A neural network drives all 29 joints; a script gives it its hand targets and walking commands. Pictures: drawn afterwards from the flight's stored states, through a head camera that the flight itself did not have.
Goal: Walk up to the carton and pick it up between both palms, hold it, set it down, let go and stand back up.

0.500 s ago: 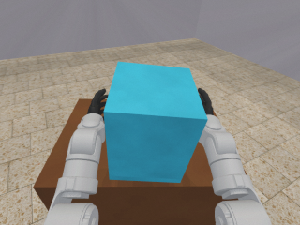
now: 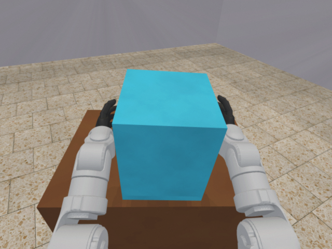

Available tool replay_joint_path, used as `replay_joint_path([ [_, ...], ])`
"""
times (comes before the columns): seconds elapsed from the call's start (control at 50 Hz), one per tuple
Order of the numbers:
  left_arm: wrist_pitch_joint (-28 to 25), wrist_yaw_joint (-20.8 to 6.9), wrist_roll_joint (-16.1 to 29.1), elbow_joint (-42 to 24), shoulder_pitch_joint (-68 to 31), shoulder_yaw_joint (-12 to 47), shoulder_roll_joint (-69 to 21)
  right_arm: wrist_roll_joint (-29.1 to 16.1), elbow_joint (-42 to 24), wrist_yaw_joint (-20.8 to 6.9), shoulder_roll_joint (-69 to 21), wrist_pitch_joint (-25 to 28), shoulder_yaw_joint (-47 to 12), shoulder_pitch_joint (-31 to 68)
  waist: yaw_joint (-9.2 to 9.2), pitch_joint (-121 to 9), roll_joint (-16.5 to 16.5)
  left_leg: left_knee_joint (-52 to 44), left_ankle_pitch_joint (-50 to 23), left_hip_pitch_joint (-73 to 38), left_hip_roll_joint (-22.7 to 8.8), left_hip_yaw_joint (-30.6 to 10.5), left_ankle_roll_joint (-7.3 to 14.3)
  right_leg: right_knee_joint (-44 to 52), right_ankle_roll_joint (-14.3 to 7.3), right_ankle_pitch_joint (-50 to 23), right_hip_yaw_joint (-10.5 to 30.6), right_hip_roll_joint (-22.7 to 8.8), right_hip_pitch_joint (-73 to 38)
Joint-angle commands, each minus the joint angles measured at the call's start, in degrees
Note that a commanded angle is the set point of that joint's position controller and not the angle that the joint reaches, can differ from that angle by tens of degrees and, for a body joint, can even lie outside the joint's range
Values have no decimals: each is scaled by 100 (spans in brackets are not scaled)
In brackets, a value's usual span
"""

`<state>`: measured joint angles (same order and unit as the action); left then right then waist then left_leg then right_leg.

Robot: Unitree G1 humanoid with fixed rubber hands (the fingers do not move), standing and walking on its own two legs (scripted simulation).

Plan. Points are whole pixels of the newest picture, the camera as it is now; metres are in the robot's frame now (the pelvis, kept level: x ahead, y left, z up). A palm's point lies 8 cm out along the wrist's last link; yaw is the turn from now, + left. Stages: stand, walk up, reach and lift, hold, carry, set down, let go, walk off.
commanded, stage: hold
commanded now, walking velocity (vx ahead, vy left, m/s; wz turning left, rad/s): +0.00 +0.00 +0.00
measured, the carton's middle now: (164, 136) +0.37 +0.02 +0.15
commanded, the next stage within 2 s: set down in 1.68 s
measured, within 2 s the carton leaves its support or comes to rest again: neither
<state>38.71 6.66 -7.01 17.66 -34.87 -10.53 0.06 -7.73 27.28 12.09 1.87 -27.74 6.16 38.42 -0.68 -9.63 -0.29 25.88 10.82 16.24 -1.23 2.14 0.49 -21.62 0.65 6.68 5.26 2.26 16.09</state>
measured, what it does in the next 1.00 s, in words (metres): stands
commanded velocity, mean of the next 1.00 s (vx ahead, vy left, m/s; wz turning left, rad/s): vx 0.00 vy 0.00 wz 0.00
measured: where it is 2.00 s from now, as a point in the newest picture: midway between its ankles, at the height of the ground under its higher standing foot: outside the picture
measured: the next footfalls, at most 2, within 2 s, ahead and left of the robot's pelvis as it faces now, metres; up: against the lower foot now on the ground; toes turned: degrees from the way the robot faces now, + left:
none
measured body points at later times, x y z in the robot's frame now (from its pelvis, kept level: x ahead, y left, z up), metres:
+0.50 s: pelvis +0.00 +0.00 +0.00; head -0.05 +0.01 +0.45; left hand +0.37 +0.17 +0.19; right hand +0.39 -0.13 +0.20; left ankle +0.03 +0.11 -0.74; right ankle +0.05 -0.13 -0.74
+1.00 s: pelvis +0.00 +0.00 +0.00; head -0.06 +0.01 +0.45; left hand +0.37 +0.17 +0.18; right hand +0.39 -0.13 +0.19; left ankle +0.03 +0.11 -0.74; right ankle +0.05 -0.13 -0.74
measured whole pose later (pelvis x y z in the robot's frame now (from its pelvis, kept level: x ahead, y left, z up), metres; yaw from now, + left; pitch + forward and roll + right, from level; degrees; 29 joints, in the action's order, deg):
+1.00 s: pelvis +0.00 +0.00 +0.00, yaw +0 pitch +1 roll -1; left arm 38.9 6.7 -7.0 16.8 -34.9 -10.5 0.0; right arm -7.7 26.4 12.1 1.9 -27.7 6.1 38.3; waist -0.7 -9.7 -0.3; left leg 25.9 10.8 16.2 -1.2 2.1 0.5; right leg -21.6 0.7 6.7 5.3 2.3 16.0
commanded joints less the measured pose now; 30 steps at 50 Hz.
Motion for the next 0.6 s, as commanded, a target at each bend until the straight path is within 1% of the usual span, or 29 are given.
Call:
replay_joint_path([
  [0.0, -596, -866, 1122, -2015, -5701, 3318, -4085, -1156, -2062, -773, -3872, 374, -2883, 5026, 727, -2858, 469, -490, -1235, -1739, 251, -491, -289, 491, 7, -703, -578, 206, -1635],
  [0.02, -592, -896, 1033, -1976, -5667, 3122, -4057, -1185, -1996, -783, -3938, 369, -2879, 4977, 643, -2752, 317, -487, -1326, -1676, 272, -522, -245, 471, 27, -888, -585, 187, -1659],
  [0.04, -619, -897, 1103, -2217, -5762, 3309, -4115, -1208, -2173, -804, -3916, 393, -2942, 5006, 689, -2967, 422, -455, -1523, -1783, 254, -542, -291, 455, 12, -913, -565, 223, -1657],
  [0.06, -600, -909, 1075, -2162, -5567, 3237, -3995, -1141, -2251, -770, -3898, 389, -3022, 5006, 625, -3176, 234, -438, -1525, -1837, 287, -482, -219, 440, 47, -1091, -573, 221, -1800],
  [0.08, -670, -898, 1073, -2272, -5959, 3152, -3950, -1157, -2101, -759, -3942, 388, -2924, 4970, 625, -3053, 206, -464, -1333, -1710, 276, -492, -265, 397, 34, -831, -611, 241, -1648],
  [0.1, -600, -903, 1050, -2062, -5843, 3155, -3941, -1101, -1959, -775, -3886, 319, -2901, 4905, 679, -2695, 223, -549, -982, -1592, 296, -479, -236, 472, 42, -559, -578, 193, -1575],
  [0.12, -625, -916, 1093, -2048, -6085, 3009, -3829, -1091, -1937, -769, -3957, 327, -2851, 4968, 547, -2688, 158, -558, -926, -1526, 307, -460, -208, 478, 29, -527, -573, 194, -1615],
  [0.14, -507, -977, 804, -1414, -5804, 2738, -3784, -1004, -1513, -787, -3791, 334, -2684, 5210, 524, -2339, 126, -676, -529, -1379, 320, -420, -139, 570, 37, -37, -604, 143, -1512],
  [0.16, -482, -1008, 791, -1306, -5676, 2732, -3787, -902, -1415, -832, -3710, 331, -2619, 5157, 531, -2051, 131, -792, -411, -1285, 287, -413, -138, 575, 9, -8, -622, 121, -1458],
  [0.18, -542, -990, 906, -1464, -5767, 2838, -3957, -909, -1489, -848, -3777, 383, -2558, 5255, 608, -2343, 162, -807, -334, -1336, 241, -437, -164, 552, -5, 22, -620, 137, -1474],
  [0.2, -526, -998, 806, -1550, -5677, 2818, -3983, -921, -1448, -857, -3732, 392, -2529, 5022, 648, -2297, 278, -742, -557, -1373, 237, -488, -211, 537, -27, -169, -603, 144, -1513],
  [0.22, -574, -980, 967, -1681, -5939, 2934, -3927, -948, -1767, -858, -3841, 475, -2607, 5430, 598, -2746, 227, -668, -619, -1482, 273, -449, -166, 493, 6, -256, -609, 144, -1530],
  [0.24, -627, -940, 1005, -1920, -6004, 3029, -3993, -1014, -1953, -857, -3957, 490, -2677, 5330, 632, -3031, 297, -576, -780, -1597, 279, -487, -211, 437, 15, -446, -598, 147, -1610],
  [0.26, -696, -893, 973, -2163, -6214, 2915, -3889, -1083, -1520, -871, -4010, 406, -2721, 5003, 641, -2878, 342, -612, -916, -1728, 272, -530, -238, 465, 13, -429, -590, 179, -1449],
  [0.28, -718, -865, 1107, -2289, -6248, 3119, -3947, -1224, -2057, -864, -4086, 424, -2926, 5218, 510, -3223, 372, -506, -1161, -1765, 316, -505, -239, 454, -1, -643, -556, 184, -1604],
  [0.3, -728, -837, 1160, -2396, -6123, 3223, -4066, -1215, -2056, -851, -4159, 461, -3009, 5180, 590, -3352, 280, -460, -1464, -1902, 290, -518, -230, 418, 47, -974, -583, 197, -1627],
  [0.32, -699, -837, 1179, -2522, -5857, 3389, -4133, -1278, -2408, -796, -4146, 493, -3134, 5109, 596, -3526, 359, -333, -1967, -2033, 280, -514, -297, 347, 34, -1431, -610, 238, -1788],
  [0.36, -603, -882, 1082, -2128, -5701, 3284, -4047, -1224, -2205, -783, -3920, 418, -2908, 5106, 603, -2852, 412, -431, -1497, -1705, 301, -548, -284, 407, 62, -1018, -593, 199, -1681],
  [0.38, -660, -859, 1170, -2366, -5915, 3244, -3981, -1265, -2384, -785, -4076, 442, -3072, 5233, 538, -3187, 314, -441, -1457, -1674, 321, -508, -190, 411, 68, -1084, -559, 171, -1774],
  [0.4, -604, -883, 1157, -2180, -5687, 3364, -4052, -1112, -2157, -752, -3933, 396, -2938, 4905, 735, -3030, 363, -414, -1551, -1822, 301, -485, -300, 425, 41, -1140, -599, 208, -1738],
  [0.42, -574, -938, 1072, -1939, -5469, 3233, -4011, -1150, -2239, -737, -3963, 392, -2957, 4985, 627, -2853, 253, -425, -1448, -1617, 328, -469, -237, 440, 74, -1082, -573, 186, -1819],
  [0.44, -522, -908, 1013, -1986, -5384, 3235, -4082, -1199, -2305, -751, -3835, 378, -3009, 5111, 613, -3020, 367, -473, -1453, -1771, 291, -505, -267, 475, 42, -916, -574, 207, -1725],
  [0.46, -461, -937, 868, -1603, -5400, 2882, -3866, -1058, -1811, -754, -3755, 296, -2763, 4942, 620, -2505, 224, -614, -992, -1625, 302, -503, -182, 570, 55, -627, -552, 180, -1720],
  [0.48, -461, -1000, 797, -1493, -5402, 2683, -3817, -998, -1666, -770, -3711, 285, -2665, 4822, 594, -2456, 117, -677, -799, -1450, 333, -425, -145, 576, 49, -507, -565, 154, -1763],
  [0.5, -447, -1003, 815, -1582, -5293, 2890, -3954, -985, -1617, -777, -3721, 310, -2661, 4797, 663, -2314, 206, -688, -900, -1480, 273, -459, -211, 561, 32, -513, -568, 191, -1628],
  [0.52, -546, -1002, 969, -1790, -5733, 2944, -3843, -1021, -1976, -791, -3844, 377, -2737, 5136, 588, -2619, 160, -638, -649, -1415, 336, -437, -180, 571, 27, -288, -578, 163, -1621],
  [0.54, -493, -992, 793, -1614, -5481, 2888, -4006, -1004, -1668, -770, -3808, 372, -2645, 4901, 586, -2378, 312, -651, -956, -1458, 272, -437, -261, 496, -36, -599, -590, 196, -1765],
  [0.56, -517, -1002, 849, -1609, -5686, 2816, -3805, -956, -1586, -804, -3716, 356, -2567, 4946, 614, -2528, 250, -663, -767, -1502, 289, -439, -199, 568, 23, -341, -563, 149, -1605],
  [0.58, -545, -977, 927, -1553, -5798, 2829, -3861, -950, -1376, -832, -3651, 334, -2431, 4985, 700, -2346, 329, -738, -463, -1409, 240, -464, -227, 577, -26, -112, -567, 139, -1371],
])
